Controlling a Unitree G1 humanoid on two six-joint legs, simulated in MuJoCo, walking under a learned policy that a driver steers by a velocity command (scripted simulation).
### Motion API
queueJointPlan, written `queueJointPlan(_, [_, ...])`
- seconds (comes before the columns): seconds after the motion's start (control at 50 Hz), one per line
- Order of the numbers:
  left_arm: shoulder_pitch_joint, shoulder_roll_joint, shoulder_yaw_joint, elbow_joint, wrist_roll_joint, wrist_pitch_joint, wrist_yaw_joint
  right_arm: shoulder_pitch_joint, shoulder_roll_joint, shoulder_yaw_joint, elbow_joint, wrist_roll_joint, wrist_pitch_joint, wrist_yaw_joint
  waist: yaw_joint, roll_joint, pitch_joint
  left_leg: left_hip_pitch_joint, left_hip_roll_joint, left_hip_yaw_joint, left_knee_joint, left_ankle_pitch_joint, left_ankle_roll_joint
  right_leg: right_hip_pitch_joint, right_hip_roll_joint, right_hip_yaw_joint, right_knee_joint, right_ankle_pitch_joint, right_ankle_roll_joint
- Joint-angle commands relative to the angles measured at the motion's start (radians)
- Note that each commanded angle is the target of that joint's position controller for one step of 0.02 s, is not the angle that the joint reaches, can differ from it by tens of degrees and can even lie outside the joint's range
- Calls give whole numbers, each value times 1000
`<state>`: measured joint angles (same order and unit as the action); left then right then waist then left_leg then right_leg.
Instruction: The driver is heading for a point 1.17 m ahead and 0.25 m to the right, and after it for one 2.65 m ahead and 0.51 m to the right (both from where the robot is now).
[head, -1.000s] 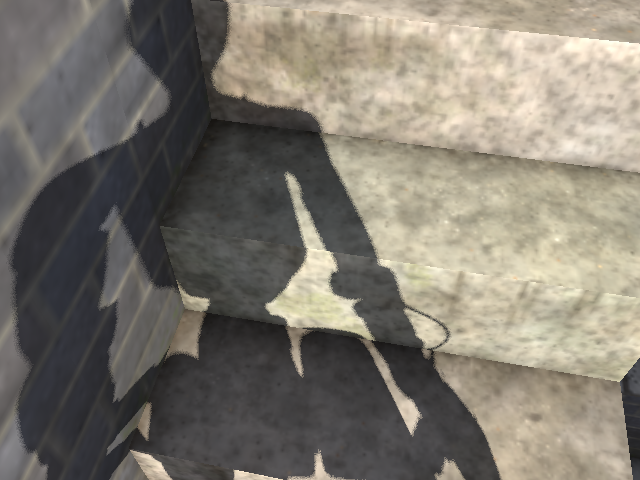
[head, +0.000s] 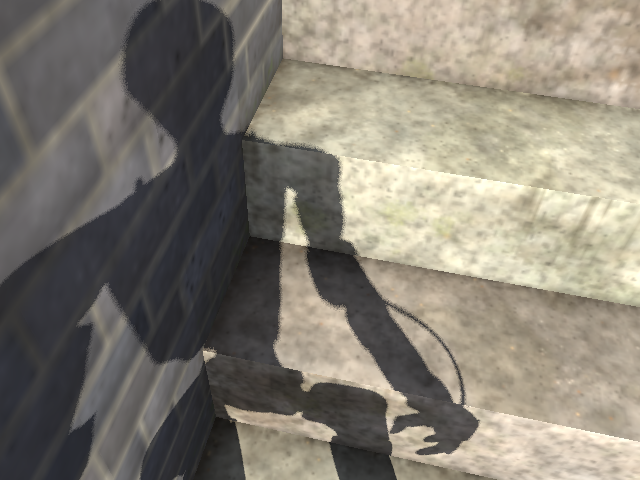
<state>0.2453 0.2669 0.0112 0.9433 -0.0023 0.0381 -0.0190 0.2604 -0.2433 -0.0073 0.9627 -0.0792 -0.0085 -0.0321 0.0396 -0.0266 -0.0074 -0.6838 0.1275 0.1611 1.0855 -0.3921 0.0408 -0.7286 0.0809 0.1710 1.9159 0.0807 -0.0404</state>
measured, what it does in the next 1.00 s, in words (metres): climbs: right foot 0.21 m higher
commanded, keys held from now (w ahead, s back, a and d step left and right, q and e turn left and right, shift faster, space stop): w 1.00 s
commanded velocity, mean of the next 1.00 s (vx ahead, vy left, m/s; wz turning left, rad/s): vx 0.45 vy -0.15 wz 0.00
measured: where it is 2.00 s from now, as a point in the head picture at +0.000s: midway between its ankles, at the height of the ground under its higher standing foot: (544, 403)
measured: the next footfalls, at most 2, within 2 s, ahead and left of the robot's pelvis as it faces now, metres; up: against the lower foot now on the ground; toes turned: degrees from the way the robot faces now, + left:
right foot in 0.48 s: +0.23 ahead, -0.25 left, +0.21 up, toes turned -13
left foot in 1.14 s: +0.33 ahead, -0.14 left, +0.21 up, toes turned +7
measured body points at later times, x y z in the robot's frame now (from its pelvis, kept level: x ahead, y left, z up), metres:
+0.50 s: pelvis +0.15 -0.12 +0.11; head +0.15 -0.11 +0.56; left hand +0.36 +0.06 +0.03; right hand +0.11 -0.36 -0.04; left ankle +0.11 +0.10 -0.65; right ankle +0.23 -0.24 -0.46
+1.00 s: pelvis +0.25 -0.20 +0.28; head +0.21 -0.23 +0.73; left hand +0.38 +0.04 +0.20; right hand +0.41 -0.43 +0.18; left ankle +0.27 -0.11 -0.27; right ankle +0.19 -0.24 -0.45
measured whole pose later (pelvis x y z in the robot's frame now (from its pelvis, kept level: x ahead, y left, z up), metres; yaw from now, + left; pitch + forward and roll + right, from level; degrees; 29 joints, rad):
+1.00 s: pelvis +0.25 -0.20 +0.28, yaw +1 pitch -1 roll +3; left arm 0.28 0.22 -0.07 0.66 0.10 -0.10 0.05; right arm 0.22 -0.22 -0.02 0.67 -0.01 0.04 0.02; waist 0.04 0.00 -0.10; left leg -0.82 -0.09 0.08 1.64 -0.10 -0.04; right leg -0.15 -0.05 -0.26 0.58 -0.43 -0.10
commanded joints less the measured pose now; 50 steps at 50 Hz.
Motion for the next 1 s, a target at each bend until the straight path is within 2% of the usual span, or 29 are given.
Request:
queueJointPlan(0.02, [67, -124, -48, -100, 0, -11, 31, -4, 17, -2, -30, -7, -17, 22, 83, 19, -14, 165, 190, -355, -574, 39, 48, -292, -14, 103, 195, 47, -24])
queueJointPlan(0.08, [53, -125, -64, -108, -17, 6, 75, 44, -13, -5, -50, -6, -17, 20, 87, 98, 21, 147, 192, -189, -715, 54, 90, -340, -25, 34, 186, -85, 19])
queueJointPlan(0.12, [5, -140, -66, -146, -19, 11, 89, 137, -26, -5, -38, 22, -9, -1, 58, 206, 75, 236, 194, -190, -789, -15, 89, -531, -26, 0, 327, -146, 32])
queueJointPlan(0.16, [4, -164, -74, -173, -19, 15, 93, 216, -44, -19, -26, 47, -2, -13, 46, 193, 115, 317, 196, -184, -797, -95, 68, -660, -53, 29, 342, -163, 41])
queueJointPlan(0.2, [-81, -189, -96, -228, -21, 12, 95, 279, -64, -26, -23, 52, 17, -24, 14, 206, 127, 393, 213, -207, -835, -164, 76, -801, -99, 7, 298, -204, 83])
queueJointPlan(0.22, [-106, -184, -99, -251, -25, 4, 88, 300, -39, -20, -20, 51, 18, -33, -5, 187, 97, 442, 227, -222, -857, -195, 89, -816, -103, -29, 309, -189, 85])
queueJointPlan(0.3, [-158, -196, -104, -314, -31, -6, 86, 334, -84, -42, -17, 52, 15, -65, -29, 188, 80, 545, 290, -255, -931, -189, 118, -887, -180, -34, 301, -204, 138])
queueJointPlan(0.32, [-228, -210, -117, -339, -31, -9, 71, 298, -113, -56, -26, 68, 10, -67, -28, 210, 51, 568, 302, -218, -1050, -181, 144, -829, -244, -165, 222, -264, 129])
queueJointPlan(0.36, [-223, -221, -127, -349, -28, -15, 53, 195, -110, -62, -50, 62, 17, -68, 12, 200, 24, 465, 261, -111, -1141, 39, 132, -509, -284, -224, 44, -271, 100])
queueJointPlan(0.4, [-280, -213, -123, -378, -47, -30, 25, 186, -106, -70, -39, 93, 37, -57, 14, 197, 20, 392, 200, 47, -1251, 303, 155, -139, -241, -292, -304, -409, 23])
queueJointPlan(0.42, [-294, -188, -102, -399, -49, -34, 8, 260, -132, -75, -8, 93, 31, -42, 0, 215, -4, 420, 239, 55, -1263, 535, 193, 36, -159, -388, -340, -562, 1])
queueJointPlan(0.44, [-276, -154, -77, -420, -39, -31, 4, 309, -145, -70, 27, 71, 34, -34, 19, 230, -18, 543, 219, 79, -1171, 823, 213, 51, -92, -411, -397, -759, -25])
queueJointPlan(0.46, [-182, -135, -63, -409, -18, -21, -3, 311, -176, -70, 34, 70, 25, -37, 59, 297, -38, 698, 234, 57, -1059, 1081, 223, 43, -49, -393, -534, -915, -45])
queueJointPlan(0.48, [-41, -100, -43, -363, -10, -19, -5, 261, -205, -71, 38, 86, 19, -13, 122, 340, -57, 780, 244, 40, -913, 1314, 245, 82, -38, -335, -701, -904, -91])
queueJointPlan(0.5, [35, -44, -30, -330, 20, -42, -33, 268, -175, -67, 17, 95, 31, -11, 125, 256, -142, 706, 204, 16, -718, 1156, 246, 143, -74, -83, -812, -796, -141])
queueJointPlan(0.52, [123, 68, 7, -337, 27, -58, -26, 216, -137, -59, -33, 110, 41, 0, 168, -13, -198, 430, 162, -9, -477, 1045, 229, 301, -211, 264, -1023, -910, -224])
queueJointPlan(0.54, [332, 179, 42, -256, 39, -73, -16, 55, -98, -55, -87, 119, 23, 27, 244, -312, -255, 154, 74, -105, -166, 455, 215, 517, -320, 625, -1390, -1048, -272])
queueJointPlan(0.56, [336, 209, 55, -201, 7, -104, 9, -133, -67, -63, -155, 105, 4, 37, 215, -384, -252, -108, -80, -327, 300, 207, 203, 604, -334, 816, -1543, -1104, -217])
queueJointPlan(0.58, [225, 170, 34, -223, -17, -113, 43, -193, 57, -26, -260, 84, -10, 49, 111, -234, -237, -235, -152, -443, 657, 170, 135, 565, -426, 670, -1490, -763, -70])
queueJointPlan(0.6, [99, 74, -2, -228, -10, -120, 35, -156, 119, -14, -290, 86, -7, 56, -12, -219, -181, -287, -193, -433, 804, 146, 97, 466, -363, 372, -1328, -572, 2])
queueJointPlan(0.64, [-8, -83, -36, -184, 9, -126, 6, -62, 45, -26, -275, 71, -4, 53, -111, -208, -119, -219, -199, -282, 958, 254, 28, 289, -273, 37, -1228, -460, 26])
queueJointPlan(0.66, [-127, -132, -60, -190, 34, -132, -2, -56, -19, -40, -289, 66, 7, 64, -161, -188, -96, -162, -231, -220, 1078, 311, 11, 118, -279, 22, -1263, -568, -11])
queueJointPlan(0.68, [-190, -137, -63, -218, 46, -137, -2, -85, -50, -44, -299, 66, 17, 60, -151, -140, -33, -175, -247, -222, 1156, 347, 10, 33, -289, 40, -1292, -664, -32])
queueJointPlan(0.7, [-163, -111, -60, -228, 44, -143, 8, -79, -50, -38, -312, 74, 19, 55, -143, -93, -14, -190, -241, -234, 1099, 390, 2, 80, -288, -1, -1308, -647, -19])
queueJointPlan(0.8, [0, -2, -41, -272, 93, -152, 67, -133, -31, -33, -325, 81, 23, 39, -48, 26, 48, -294, -261, -171, 884, 423, -13, 302, -348, -65, -1441, -510, -54])
queueJointPlan(0.88, [46, 55, -40, -327, 100, -152, 89, -177, -26, -36, -373, 92, 25, 50, 9, 12, 55, -417, -260, -147, 833, 289, -67, 524, -393, -66, -1537, -459, -122])
queueJointPlan(0.92, [44, 73, -42, -348, 110, -157, 91, -145, -61, -42, -379, 73, 20, 56, 13, 14, 22, -381, -230, -118, 666, 257, -92, 597, -396, -77, -1592, -470, -150])
queueJointPlan(0.94, [-28, 65, -50, -358, 112, -151, 82, -121, -37, -37, -376, 71, 28, 55, -12, -28, 12, -286, -237, -64, 706, 258, -96, 554, -395, -109, -1612, -370, -173])
queueJointPlan(1.0, [-103, 93, -42, -394, 87, -148, 69, -81, -82, -43, -383, 60, 50, 47, -43, -15, 32, -101, -183, -30, 325, 302, -80, 529, -353, -208, -1681, -265, -123])
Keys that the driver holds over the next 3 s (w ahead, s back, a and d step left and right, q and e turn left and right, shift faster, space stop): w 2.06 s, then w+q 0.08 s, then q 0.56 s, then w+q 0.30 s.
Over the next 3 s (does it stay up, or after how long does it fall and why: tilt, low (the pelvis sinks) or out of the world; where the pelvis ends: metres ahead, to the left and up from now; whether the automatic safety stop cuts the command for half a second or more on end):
stays up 0.82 -0.56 0.60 its command is cut before an obstacle from the start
